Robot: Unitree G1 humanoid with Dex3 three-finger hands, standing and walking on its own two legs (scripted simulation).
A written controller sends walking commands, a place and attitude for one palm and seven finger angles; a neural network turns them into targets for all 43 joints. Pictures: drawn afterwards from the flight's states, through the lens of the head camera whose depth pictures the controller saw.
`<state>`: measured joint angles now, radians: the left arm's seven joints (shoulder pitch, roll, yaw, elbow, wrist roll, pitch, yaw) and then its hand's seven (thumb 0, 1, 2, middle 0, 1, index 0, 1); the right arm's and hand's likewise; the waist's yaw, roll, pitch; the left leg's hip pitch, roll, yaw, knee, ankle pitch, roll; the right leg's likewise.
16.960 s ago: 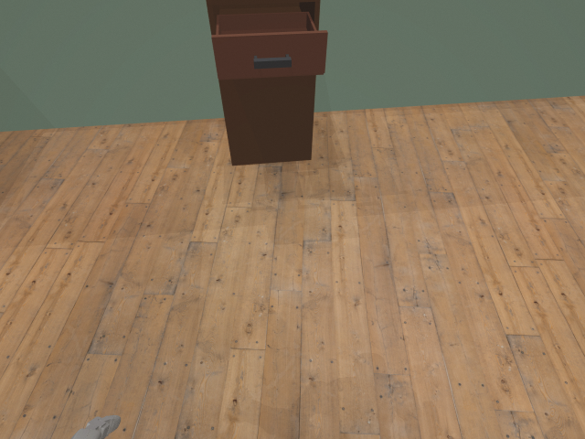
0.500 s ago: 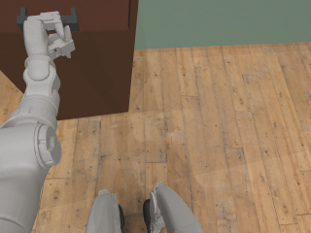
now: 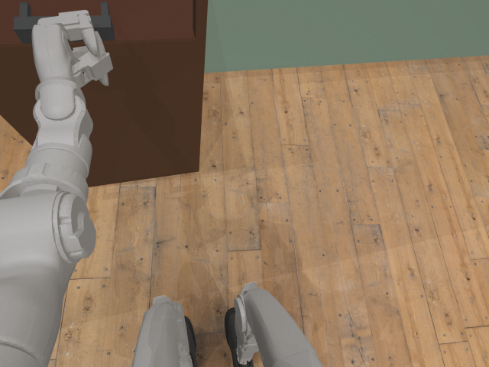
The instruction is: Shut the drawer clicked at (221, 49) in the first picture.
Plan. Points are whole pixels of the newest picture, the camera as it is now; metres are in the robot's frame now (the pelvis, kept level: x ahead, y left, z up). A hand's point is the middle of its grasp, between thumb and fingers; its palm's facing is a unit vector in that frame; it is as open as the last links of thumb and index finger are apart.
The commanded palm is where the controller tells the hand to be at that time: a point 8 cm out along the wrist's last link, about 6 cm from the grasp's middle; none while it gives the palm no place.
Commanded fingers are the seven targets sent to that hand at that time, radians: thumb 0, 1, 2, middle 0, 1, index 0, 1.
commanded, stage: pull the fist back off the drawer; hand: left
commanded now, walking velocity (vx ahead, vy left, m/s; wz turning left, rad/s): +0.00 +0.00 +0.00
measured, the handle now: (66, 18) +0.65 +0.18 +0.06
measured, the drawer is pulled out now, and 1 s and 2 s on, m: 0.00 0.00 0.00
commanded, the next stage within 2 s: draw the hand back to the body in 0.26 s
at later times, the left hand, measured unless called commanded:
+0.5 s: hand (96, 61) +0.55 +0.13 +0.08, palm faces +0.09 -0.99 -0.05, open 3.3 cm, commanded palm +0.49 +0.18 +0.10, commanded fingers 0.00 0.90 0.90 -1.40 -1.60 -1.40 -1.60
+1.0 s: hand out of the picture +0.37 +0.18 +0.18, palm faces +0.09 -0.98 -0.19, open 3.3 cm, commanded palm +0.34 +0.23 +0.20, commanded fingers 0.00 0.90 0.90 -1.40 -1.60 -1.40 -1.60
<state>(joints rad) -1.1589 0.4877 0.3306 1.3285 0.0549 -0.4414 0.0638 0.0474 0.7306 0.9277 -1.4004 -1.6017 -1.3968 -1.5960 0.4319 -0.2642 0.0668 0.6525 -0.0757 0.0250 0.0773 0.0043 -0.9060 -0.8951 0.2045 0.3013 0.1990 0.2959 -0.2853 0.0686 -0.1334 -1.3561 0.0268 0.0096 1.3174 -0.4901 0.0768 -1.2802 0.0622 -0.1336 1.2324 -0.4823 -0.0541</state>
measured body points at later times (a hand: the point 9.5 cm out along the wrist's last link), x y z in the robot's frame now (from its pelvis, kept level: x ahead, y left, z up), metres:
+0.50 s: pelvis +0.06 -0.01 +0.04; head +0.20 +0.00 +0.46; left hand +0.54 +0.18 +0.09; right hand +0.07 -0.26 -0.08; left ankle +0.05 +0.07 -0.61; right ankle +0.04 -0.10 -0.61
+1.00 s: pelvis +0.06 -0.01 +0.11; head +0.08 -0.01 +0.56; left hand +0.36 +0.23 +0.19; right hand +0.24 -0.24 +0.02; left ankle +0.05 +0.08 -0.61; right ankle +0.04 -0.10 -0.61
